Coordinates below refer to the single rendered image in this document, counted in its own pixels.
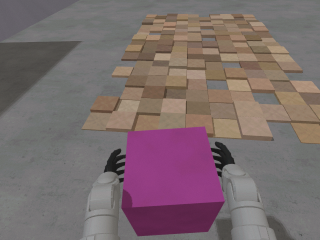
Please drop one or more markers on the robot left forearm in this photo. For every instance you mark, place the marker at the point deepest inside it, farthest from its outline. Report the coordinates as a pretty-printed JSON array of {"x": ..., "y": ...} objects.
[{"x": 102, "y": 209}]

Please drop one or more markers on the carton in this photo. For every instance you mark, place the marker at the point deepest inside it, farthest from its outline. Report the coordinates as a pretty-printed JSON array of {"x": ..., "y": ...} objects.
[{"x": 171, "y": 184}]

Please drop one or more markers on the left robot hand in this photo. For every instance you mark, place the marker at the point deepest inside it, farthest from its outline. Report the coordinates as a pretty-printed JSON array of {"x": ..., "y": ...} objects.
[{"x": 112, "y": 164}]

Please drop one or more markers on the right robot hand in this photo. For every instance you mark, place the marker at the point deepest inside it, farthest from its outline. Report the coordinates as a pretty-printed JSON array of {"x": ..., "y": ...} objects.
[{"x": 225, "y": 157}]

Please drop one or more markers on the robot right forearm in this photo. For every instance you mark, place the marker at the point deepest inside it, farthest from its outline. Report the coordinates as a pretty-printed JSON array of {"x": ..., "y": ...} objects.
[{"x": 248, "y": 217}]

